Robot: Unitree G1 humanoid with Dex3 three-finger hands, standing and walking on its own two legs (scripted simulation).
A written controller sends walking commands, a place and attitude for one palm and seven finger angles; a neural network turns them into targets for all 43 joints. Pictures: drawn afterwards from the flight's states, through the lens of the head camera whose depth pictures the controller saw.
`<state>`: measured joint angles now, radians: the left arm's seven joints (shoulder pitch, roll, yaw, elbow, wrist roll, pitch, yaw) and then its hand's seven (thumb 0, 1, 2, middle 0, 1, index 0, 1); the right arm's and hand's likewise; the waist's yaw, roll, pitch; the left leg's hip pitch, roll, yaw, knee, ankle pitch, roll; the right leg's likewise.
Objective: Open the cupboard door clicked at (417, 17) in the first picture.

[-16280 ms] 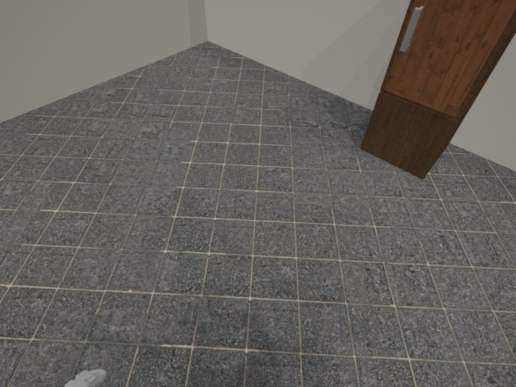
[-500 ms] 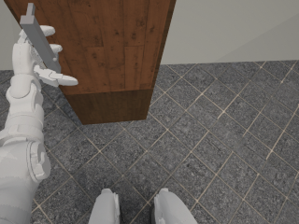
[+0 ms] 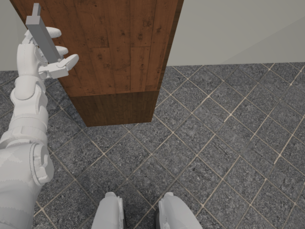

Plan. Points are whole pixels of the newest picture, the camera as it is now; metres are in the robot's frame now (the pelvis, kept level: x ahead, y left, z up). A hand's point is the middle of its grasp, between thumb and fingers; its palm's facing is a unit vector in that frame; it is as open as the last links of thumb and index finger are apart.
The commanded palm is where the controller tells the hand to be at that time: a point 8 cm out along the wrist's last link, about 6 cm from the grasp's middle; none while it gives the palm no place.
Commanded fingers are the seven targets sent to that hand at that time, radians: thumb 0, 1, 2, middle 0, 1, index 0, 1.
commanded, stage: close the thumb around the handle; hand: left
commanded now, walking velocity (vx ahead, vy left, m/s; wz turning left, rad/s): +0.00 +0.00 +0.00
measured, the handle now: (50, 43) +0.57 +0.22 +0.06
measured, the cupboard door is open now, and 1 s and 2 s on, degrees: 2 25 51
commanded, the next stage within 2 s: pull the door open along its arc in 0.26 s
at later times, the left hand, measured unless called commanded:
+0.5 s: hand (59, 60) +0.52 +0.19 +0.06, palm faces +0.05 -1.00 -0.02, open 5.9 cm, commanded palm +0.49 +0.23 +0.06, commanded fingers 0.00 0.90 0.90 -0.40 -1.35 -0.40 -1.35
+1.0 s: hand (81, 104) +0.40 +0.13 +0.06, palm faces +0.24 -0.97 +0.08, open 6.4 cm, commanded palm +0.34 +0.20 +0.06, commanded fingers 0.00 0.90 0.90 -0.40 -1.35 -0.40 -1.35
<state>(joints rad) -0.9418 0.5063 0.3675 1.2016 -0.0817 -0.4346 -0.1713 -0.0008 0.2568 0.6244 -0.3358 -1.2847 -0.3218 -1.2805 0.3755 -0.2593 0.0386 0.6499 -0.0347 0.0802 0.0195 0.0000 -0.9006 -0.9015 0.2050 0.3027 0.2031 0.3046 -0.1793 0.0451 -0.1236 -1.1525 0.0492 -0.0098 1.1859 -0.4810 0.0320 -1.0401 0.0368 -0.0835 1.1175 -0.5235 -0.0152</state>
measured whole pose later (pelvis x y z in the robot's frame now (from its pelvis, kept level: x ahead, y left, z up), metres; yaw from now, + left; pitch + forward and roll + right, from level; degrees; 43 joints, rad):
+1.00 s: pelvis +0.02 +0.00 +0.02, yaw -1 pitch +19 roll -1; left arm -0.24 0.07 0.17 0.48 -0.12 -0.39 0.17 0.02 0.64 0.72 -0.31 -1.33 -0.36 -1.29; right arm 0.28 -0.23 0.00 0.52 -0.02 0.07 0.06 0.00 -0.90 -0.90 0.20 0.30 0.20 0.30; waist -0.07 0.03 -0.17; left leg -0.92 0.04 0.05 1.05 -0.48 0.03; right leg -0.85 0.03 -0.02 1.03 -0.52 -0.01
